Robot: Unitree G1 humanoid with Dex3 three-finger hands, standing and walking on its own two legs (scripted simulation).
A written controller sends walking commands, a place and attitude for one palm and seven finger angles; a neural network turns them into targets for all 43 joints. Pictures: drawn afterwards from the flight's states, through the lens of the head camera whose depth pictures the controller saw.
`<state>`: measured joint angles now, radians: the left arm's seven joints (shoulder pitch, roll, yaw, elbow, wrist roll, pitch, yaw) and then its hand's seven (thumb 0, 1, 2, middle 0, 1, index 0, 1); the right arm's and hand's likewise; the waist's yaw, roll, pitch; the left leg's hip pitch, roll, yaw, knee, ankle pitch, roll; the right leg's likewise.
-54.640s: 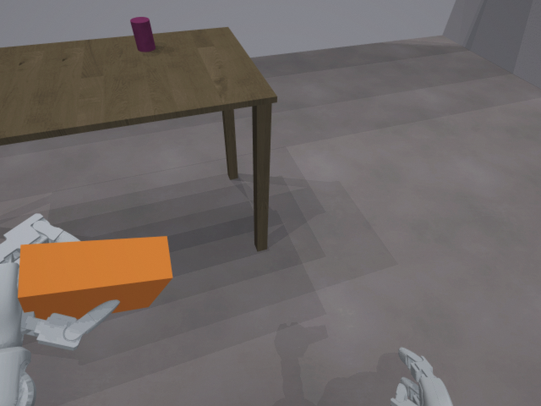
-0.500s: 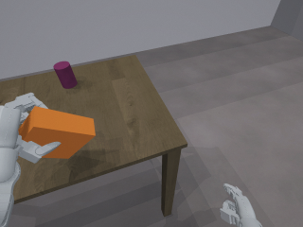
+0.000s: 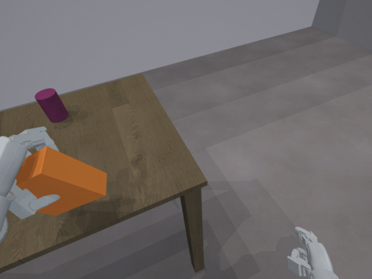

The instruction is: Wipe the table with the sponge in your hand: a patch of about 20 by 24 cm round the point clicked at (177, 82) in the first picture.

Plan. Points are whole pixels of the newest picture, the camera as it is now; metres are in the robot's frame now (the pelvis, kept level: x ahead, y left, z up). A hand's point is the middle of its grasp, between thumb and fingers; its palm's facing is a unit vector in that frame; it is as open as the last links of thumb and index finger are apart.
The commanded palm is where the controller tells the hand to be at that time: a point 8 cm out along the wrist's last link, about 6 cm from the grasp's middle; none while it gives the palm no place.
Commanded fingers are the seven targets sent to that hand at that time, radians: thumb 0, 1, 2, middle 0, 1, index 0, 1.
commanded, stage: turn the palm down, sponge in hand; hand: left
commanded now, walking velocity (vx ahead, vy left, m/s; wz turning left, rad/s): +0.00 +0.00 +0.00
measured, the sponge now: (62, 189) +0.23 +0.27 +0.12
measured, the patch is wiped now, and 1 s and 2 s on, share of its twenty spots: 0.00 0.00 0.00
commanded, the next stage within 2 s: move the sponge above the wiping area in 1.16 s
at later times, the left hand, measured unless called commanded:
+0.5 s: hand out of the picture +0.21 +0.33 +0.21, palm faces +0.27 -0.16 -0.95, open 9.3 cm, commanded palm +0.16 +0.32 +0.27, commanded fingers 0.00 0.10 1.30 -1.20 -1.60 -1.20 -1.60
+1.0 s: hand out of the picture +0.22 +0.35 +0.21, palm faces +0.25 -0.11 -0.96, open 9.3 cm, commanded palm +0.17 +0.34 +0.27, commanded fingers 0.00 0.10 1.30 -1.20 -1.60 -1.20 -1.60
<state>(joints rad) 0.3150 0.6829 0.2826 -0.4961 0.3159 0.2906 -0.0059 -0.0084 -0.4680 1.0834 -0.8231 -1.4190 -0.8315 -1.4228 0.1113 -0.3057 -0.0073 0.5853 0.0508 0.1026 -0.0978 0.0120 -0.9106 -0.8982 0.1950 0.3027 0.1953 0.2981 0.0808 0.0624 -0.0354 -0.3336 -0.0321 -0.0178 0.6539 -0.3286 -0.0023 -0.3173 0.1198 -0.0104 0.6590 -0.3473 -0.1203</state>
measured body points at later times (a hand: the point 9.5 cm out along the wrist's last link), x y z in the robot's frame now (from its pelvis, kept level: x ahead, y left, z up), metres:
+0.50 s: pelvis -0.02 +0.04 +0.01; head -0.03 -0.01 +0.46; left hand +0.19 +0.33 +0.26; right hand +0.25 -0.14 -0.05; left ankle +0.01 +0.13 -0.72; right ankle +0.00 -0.04 -0.72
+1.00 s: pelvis -0.02 +0.06 +0.02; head -0.03 +0.01 +0.47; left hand +0.20 +0.35 +0.26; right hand +0.26 -0.12 -0.05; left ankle +0.01 +0.13 -0.72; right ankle +0.00 -0.03 -0.72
